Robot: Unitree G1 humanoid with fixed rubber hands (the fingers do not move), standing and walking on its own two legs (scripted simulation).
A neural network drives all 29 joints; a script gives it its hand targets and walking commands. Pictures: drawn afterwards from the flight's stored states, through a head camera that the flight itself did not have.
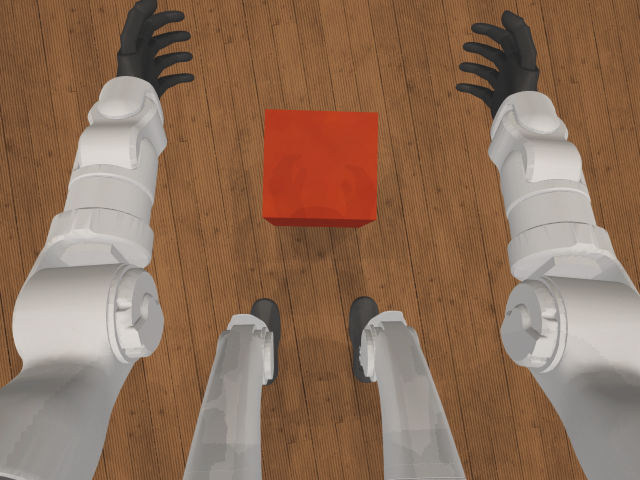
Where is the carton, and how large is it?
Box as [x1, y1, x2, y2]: [262, 109, 377, 227]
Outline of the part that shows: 265,109 262,216 274,225 358,227 374,220 376,215 377,112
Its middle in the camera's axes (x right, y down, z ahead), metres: +0.00 -0.14 +0.84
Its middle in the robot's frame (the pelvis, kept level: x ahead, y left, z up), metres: +0.51 -0.01 -0.52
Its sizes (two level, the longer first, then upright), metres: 0.210 0.200 0.250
